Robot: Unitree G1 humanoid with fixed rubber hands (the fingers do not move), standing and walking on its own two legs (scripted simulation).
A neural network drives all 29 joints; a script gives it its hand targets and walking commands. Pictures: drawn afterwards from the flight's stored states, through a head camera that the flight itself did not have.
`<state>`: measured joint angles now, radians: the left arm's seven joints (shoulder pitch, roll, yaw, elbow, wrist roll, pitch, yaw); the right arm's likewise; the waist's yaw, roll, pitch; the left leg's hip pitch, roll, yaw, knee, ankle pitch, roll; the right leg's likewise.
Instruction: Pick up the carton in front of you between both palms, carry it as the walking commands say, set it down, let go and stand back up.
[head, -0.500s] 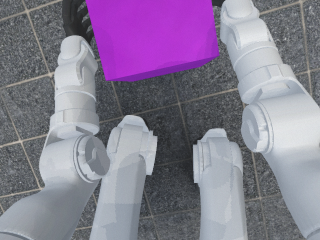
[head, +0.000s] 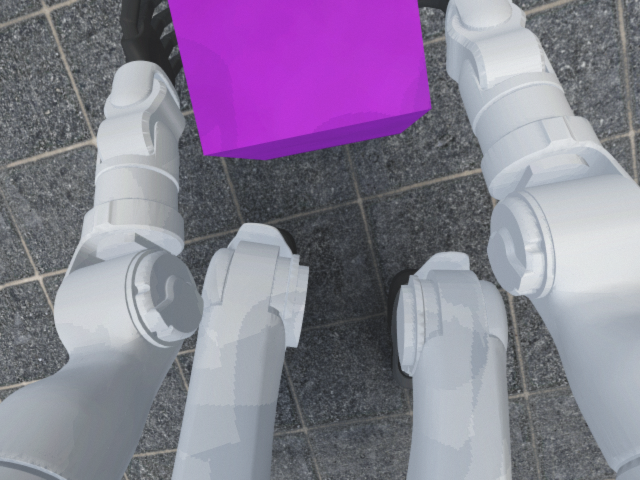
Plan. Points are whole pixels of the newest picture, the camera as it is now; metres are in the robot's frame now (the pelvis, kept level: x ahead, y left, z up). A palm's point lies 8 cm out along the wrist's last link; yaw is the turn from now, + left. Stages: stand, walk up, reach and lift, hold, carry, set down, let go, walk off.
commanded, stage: set down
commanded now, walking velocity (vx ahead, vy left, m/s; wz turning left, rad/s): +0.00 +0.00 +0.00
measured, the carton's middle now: (309, 55) +0.51 +0.09 -0.25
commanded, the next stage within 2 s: let go in 1.58 s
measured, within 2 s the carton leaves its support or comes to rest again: neither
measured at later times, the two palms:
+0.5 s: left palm (130, 83) +0.46 +0.27 -0.19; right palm out of the picture +0.56 -0.11 -0.20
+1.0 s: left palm (14, 40) +0.46 +0.27 -0.04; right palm out of the picture +0.58 -0.09 -0.04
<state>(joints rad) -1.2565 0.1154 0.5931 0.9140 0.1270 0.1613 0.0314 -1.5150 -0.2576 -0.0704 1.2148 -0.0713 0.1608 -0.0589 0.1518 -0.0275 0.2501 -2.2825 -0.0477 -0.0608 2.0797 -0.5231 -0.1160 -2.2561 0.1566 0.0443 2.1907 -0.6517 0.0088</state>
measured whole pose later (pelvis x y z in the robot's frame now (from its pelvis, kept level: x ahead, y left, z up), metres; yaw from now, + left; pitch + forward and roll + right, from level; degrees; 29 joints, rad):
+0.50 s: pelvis -0.01 +0.01 -0.01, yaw +1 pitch +39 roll +4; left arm -1.31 0.25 0.43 1.13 -0.10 0.00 0.08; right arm -1.54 -0.46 0.12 1.21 0.14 0.09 -0.05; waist 0.16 0.01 0.35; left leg -2.29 -0.01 -0.01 2.09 -0.48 -0.06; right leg -2.26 0.09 0.05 2.21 -0.62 0.01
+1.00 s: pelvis +0.00 +0.01 +0.07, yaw +1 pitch +45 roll +2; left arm -1.11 0.14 0.35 0.79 -0.12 0.13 0.16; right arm -1.41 -0.42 -0.05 1.12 0.06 0.17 -0.02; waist 0.17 -0.04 0.06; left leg -2.17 -0.03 -0.02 1.83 -0.44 -0.04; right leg -2.11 0.05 0.03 1.93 -0.60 0.01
